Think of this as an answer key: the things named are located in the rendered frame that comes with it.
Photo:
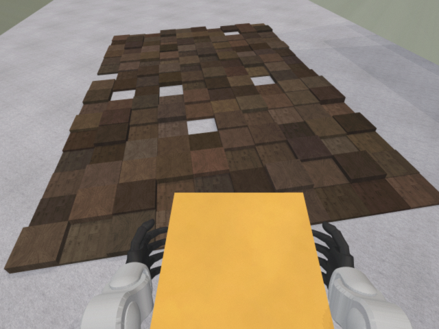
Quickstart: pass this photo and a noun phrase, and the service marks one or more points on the right robot forearm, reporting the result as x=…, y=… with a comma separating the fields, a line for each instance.
x=356, y=304

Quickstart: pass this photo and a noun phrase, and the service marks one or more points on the right robot hand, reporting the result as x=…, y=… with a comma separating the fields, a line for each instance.
x=338, y=255

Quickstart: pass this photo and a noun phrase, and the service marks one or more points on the carton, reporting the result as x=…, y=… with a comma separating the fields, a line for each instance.
x=240, y=261

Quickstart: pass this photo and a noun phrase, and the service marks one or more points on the left robot hand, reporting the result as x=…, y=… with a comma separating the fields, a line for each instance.
x=140, y=249

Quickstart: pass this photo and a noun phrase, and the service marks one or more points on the left robot forearm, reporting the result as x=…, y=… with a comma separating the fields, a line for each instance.
x=125, y=301

